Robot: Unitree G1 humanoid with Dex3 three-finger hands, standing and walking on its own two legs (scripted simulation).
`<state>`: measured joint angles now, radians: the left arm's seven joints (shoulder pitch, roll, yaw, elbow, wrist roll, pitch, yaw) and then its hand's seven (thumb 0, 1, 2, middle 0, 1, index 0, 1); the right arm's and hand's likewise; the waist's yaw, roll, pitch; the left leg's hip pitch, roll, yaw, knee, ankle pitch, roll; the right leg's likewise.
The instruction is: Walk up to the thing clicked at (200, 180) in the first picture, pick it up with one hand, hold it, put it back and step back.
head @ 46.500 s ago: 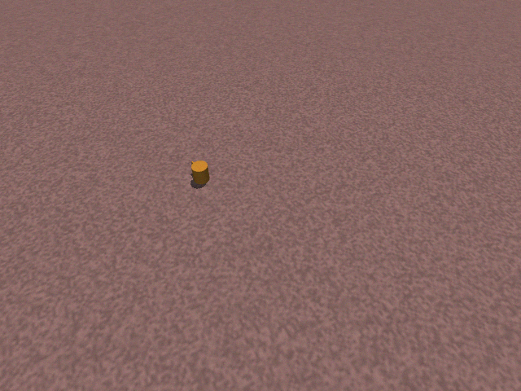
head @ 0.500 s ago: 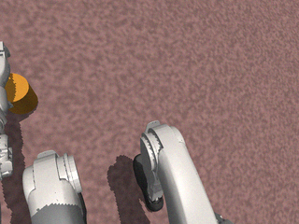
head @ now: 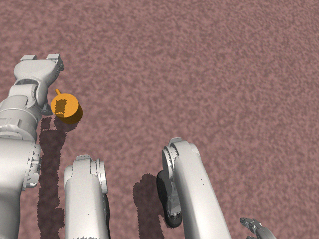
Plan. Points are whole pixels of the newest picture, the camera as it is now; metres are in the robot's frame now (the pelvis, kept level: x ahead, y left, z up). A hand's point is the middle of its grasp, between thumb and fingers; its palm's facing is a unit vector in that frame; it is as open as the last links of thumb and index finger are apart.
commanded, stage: withdraw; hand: left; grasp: from above
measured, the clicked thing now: (65, 105) +0.54 +0.21 -0.34
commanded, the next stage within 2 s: home in 0.22 s
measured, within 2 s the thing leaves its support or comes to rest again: neither
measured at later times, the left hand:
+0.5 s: hand (34, 79) +0.55 +0.25 -0.15, palm faces -0.37 -0.06 -0.93, open 13.3 cm
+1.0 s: hand (4, 137) +0.36 +0.23 +0.03, palm faces -0.27 -0.68 -0.68, open 7.7 cm
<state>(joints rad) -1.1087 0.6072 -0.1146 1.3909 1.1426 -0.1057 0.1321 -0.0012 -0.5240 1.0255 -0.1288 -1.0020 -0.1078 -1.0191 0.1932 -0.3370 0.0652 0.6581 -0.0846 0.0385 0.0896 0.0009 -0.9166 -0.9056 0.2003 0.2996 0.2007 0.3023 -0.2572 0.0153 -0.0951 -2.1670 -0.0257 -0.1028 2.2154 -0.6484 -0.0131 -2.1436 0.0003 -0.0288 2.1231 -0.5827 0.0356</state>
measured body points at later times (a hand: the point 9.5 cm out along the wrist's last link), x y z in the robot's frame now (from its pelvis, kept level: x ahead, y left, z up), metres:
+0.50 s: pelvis +0.02 +0.01 -0.03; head +0.26 +0.05 +0.35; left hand +0.57 +0.25 -0.10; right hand +0.02 -0.24 -0.14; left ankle +0.09 +0.12 -0.35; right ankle +0.12 -0.13 -0.35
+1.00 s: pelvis +0.02 +0.00 +0.14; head +0.17 +0.03 +0.56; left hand +0.37 +0.26 +0.07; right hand +0.19 -0.26 +0.03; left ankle +0.09 +0.12 -0.35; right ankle +0.12 -0.13 -0.35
